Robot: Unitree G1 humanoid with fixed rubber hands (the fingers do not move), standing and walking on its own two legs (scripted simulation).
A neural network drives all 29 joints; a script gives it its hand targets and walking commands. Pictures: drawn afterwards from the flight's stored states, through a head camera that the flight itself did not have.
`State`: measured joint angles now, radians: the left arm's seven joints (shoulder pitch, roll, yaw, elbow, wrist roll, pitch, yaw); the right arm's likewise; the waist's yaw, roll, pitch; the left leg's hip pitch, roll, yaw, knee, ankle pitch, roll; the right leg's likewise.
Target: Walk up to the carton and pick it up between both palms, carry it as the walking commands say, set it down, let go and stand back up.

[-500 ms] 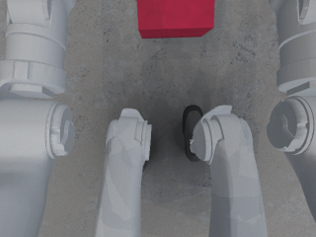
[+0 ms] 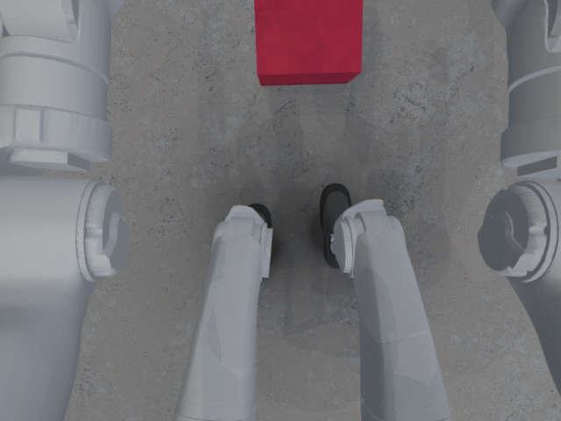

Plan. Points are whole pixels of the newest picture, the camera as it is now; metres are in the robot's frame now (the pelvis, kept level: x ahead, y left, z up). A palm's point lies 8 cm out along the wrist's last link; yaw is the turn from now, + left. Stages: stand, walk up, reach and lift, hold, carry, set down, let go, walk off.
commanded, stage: set down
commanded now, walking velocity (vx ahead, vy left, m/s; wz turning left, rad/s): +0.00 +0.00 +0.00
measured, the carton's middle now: (305, 41) +0.59 -0.03 -0.51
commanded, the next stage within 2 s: let go in 0.28 s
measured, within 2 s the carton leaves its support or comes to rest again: neither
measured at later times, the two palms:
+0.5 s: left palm out of the picture +0.57 +0.18 -0.01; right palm out of the picture +0.56 -0.22 -0.01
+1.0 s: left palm out of the picture +0.39 +0.22 +0.08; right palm out of the picture +0.37 -0.23 +0.07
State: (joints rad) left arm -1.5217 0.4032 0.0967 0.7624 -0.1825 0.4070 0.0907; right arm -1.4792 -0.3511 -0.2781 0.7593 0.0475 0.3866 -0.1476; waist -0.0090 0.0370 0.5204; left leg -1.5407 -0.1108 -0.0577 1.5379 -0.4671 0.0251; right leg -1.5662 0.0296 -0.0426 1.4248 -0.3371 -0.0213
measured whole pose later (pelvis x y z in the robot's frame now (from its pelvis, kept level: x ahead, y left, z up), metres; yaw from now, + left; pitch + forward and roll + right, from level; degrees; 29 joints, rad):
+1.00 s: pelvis +0.10 +0.00 +0.16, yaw +0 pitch +20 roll +0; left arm -0.23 0.19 0.11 0.58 -0.04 0.08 -0.01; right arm -0.17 -0.22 -0.12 0.54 0.04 0.07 0.05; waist -0.01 0.02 -0.01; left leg -0.77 -0.09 -0.07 0.75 -0.32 0.03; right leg -0.82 0.03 0.02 0.70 -0.22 -0.01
